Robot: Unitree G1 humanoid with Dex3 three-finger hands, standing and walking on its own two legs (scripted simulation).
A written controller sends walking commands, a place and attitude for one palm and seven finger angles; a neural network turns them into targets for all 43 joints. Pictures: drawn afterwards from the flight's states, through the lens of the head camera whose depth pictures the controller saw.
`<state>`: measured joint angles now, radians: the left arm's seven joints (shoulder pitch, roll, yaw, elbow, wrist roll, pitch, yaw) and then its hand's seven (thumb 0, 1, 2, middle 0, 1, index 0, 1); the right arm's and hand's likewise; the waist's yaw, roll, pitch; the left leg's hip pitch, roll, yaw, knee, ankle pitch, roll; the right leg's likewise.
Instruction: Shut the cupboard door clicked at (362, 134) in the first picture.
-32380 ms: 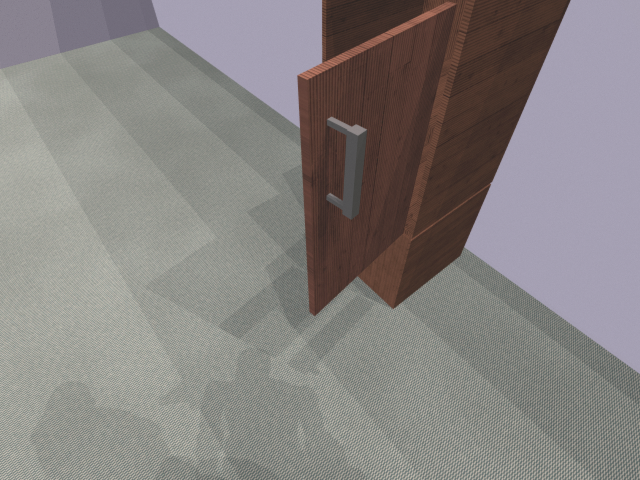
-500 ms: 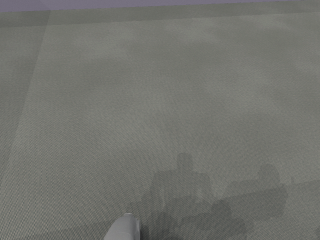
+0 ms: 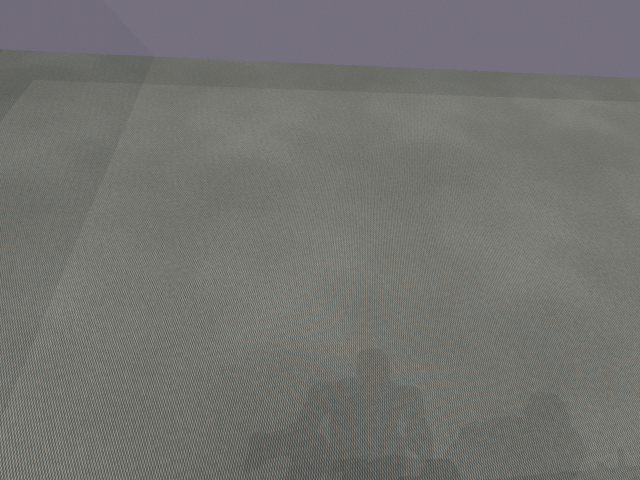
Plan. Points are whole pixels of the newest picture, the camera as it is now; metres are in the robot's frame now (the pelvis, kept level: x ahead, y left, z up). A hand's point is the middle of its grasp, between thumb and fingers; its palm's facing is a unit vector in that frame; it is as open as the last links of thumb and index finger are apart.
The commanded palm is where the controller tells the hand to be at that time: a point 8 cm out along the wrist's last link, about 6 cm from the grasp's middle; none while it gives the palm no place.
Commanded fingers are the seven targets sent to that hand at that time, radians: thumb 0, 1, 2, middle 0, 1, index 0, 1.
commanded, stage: turn to face it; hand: left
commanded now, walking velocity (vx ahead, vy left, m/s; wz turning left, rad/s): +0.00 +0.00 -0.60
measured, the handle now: out of the picture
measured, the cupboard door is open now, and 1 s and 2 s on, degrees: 63 63 63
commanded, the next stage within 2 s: none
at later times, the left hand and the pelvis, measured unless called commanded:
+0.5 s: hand out of the picture +0.13 +0.16 -0.18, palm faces -0.21 -0.95 -0.22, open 7.4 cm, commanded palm none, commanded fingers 0.00 0.90 0.90 -0.20 -0.30 -0.20 -0.30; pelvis +0.04 -0.02 -0.01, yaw -15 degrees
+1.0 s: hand (266, 405) +0.25 +0.09 -0.16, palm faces -0.54 -0.80 -0.28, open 7.4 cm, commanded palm none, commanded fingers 0.00 0.90 0.90 -0.20 -0.30 -0.20 -0.30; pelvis +0.04 -0.02 -0.02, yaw -34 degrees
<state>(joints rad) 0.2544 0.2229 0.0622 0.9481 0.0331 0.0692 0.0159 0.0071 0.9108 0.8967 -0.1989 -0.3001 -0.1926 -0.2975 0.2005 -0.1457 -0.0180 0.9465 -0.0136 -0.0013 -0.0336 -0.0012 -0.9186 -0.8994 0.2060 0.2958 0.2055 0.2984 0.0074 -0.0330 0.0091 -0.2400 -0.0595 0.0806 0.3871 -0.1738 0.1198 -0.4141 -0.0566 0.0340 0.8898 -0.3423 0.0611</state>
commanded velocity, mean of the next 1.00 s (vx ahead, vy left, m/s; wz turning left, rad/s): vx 0.00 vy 0.00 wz -0.60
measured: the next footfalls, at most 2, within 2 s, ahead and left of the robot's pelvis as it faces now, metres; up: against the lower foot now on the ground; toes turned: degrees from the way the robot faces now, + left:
right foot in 0.20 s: +0.00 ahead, -0.14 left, +0.00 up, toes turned -10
left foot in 0.56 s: +0.15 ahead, +0.09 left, +0.00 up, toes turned -17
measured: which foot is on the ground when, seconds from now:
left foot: down 0.00-0.22, up 0.24-0.54, down 0.56-0.94, up 0.96-1.00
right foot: up 0.00-0.18, down 0.20-0.56, up 0.58-0.92, down 0.94-1.00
